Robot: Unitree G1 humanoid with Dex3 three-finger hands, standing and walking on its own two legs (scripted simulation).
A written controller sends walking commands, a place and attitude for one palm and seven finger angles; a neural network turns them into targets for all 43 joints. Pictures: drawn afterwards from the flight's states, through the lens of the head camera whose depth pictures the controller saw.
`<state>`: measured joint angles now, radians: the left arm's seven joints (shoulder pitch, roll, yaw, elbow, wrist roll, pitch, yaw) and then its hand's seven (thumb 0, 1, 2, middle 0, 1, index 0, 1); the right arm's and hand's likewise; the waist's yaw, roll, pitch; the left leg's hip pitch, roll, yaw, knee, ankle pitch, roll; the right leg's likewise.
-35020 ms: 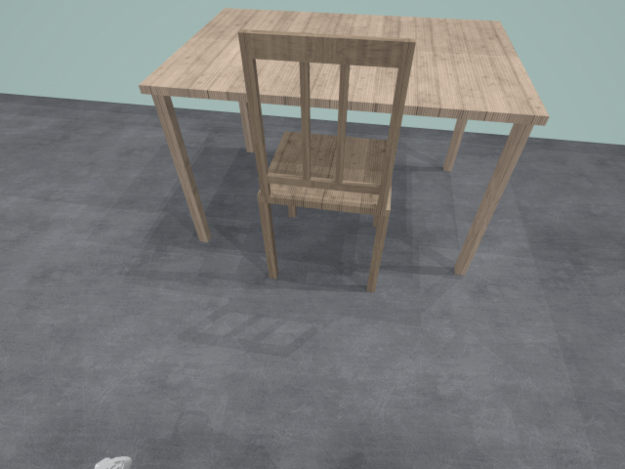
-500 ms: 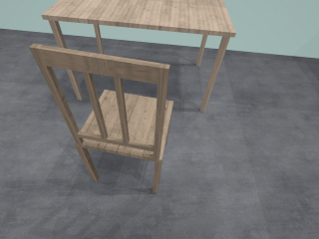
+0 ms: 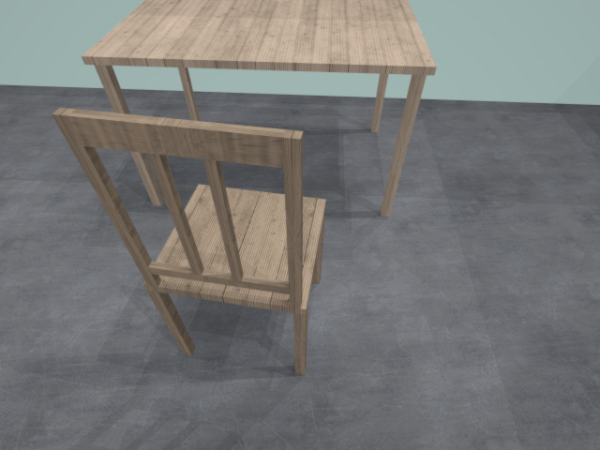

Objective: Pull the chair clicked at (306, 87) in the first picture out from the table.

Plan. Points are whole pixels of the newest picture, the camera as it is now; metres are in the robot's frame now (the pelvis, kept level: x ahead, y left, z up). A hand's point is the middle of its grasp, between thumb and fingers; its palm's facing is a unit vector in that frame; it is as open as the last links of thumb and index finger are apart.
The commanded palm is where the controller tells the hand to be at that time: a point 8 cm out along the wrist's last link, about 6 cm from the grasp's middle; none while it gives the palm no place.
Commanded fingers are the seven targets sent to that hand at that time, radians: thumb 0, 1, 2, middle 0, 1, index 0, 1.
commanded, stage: let the arm hang, fingers relaxed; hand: left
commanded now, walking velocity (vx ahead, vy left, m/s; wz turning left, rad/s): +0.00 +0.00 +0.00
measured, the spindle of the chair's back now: (180, 221) +0.54 +0.28 -0.07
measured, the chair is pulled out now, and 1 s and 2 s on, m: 0.60 0.60 0.60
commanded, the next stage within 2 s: look to check the result in 0.16 s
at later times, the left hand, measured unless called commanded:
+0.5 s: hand out of the picture -0.02 +0.15 -0.17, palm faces +0.04 -0.98 -0.17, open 7.4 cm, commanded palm none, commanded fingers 0.00 0.90 0.90 -0.20 -0.30 -0.20 -0.30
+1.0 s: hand out of the picture -0.02 +0.13 -0.17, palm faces +0.04 -0.99 -0.15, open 7.4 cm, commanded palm none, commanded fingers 0.00 0.90 0.90 -0.20 -0.30 -0.20 -0.30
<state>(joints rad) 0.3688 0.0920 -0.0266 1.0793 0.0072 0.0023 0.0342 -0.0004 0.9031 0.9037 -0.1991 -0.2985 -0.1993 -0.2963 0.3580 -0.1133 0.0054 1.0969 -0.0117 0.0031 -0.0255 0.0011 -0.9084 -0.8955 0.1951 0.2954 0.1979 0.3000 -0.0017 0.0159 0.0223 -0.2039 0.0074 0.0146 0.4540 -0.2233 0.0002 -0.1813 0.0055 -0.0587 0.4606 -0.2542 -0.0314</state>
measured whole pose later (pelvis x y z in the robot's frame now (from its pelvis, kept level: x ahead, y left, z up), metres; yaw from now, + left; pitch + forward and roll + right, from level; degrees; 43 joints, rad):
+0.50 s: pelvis +0.00 -0.01 +0.00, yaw +0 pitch -2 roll +0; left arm 0.35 0.10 -0.01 1.10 0.01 -0.01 0.04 0.00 0.90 0.90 -0.20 -0.30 -0.20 -0.30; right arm 0.36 -0.08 0.00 1.13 -0.01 -0.01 -0.04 0.00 -0.91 -0.90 0.19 0.30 0.20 0.30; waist -0.01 0.02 0.03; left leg -0.19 0.02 0.02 0.45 -0.23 -0.01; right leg -0.17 0.02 -0.06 0.45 -0.26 -0.04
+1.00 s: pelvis +0.01 -0.01 +0.00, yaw +0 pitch -1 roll +0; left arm 0.35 0.08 -0.01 1.10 0.01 -0.01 0.04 0.00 0.90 0.90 -0.20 -0.30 -0.20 -0.30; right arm 0.36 -0.09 0.00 1.13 -0.01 -0.01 -0.04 0.00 -0.91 -0.90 0.19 0.30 0.20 0.30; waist -0.01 0.01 0.04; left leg -0.19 0.02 0.02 0.44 -0.23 -0.02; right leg -0.17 0.02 -0.06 0.45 -0.26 -0.05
